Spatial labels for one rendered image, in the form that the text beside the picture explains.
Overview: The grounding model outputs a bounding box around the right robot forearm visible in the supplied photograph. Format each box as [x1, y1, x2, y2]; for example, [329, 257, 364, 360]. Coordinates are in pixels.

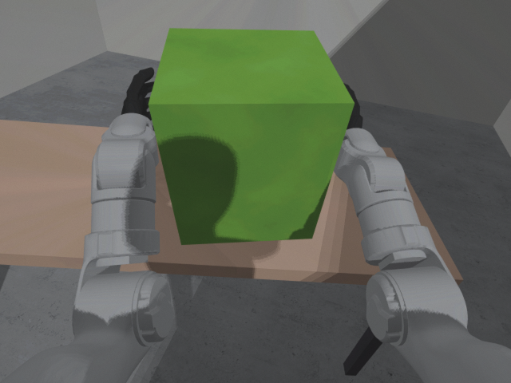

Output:
[334, 128, 468, 323]

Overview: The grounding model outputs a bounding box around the right robot hand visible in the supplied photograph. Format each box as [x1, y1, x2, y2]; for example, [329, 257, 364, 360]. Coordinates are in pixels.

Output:
[343, 83, 363, 129]

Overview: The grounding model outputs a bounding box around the left robot hand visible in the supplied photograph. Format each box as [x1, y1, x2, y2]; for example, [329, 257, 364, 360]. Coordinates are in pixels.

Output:
[121, 67, 155, 132]

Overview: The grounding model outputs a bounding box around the robot left upper arm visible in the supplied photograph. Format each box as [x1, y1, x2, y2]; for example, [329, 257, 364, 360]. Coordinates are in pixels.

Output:
[0, 270, 173, 383]

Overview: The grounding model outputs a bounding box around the table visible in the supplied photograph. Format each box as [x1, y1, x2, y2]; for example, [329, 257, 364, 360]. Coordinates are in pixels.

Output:
[0, 120, 463, 376]

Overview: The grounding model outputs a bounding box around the carton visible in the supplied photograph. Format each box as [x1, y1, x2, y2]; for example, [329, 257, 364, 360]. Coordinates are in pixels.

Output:
[149, 28, 355, 245]

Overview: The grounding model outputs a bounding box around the robot right upper arm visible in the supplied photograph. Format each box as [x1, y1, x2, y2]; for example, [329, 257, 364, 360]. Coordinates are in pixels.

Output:
[366, 267, 511, 383]

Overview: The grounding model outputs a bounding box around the left robot forearm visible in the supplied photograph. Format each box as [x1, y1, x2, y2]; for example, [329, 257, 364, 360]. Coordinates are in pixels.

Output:
[72, 113, 160, 334]

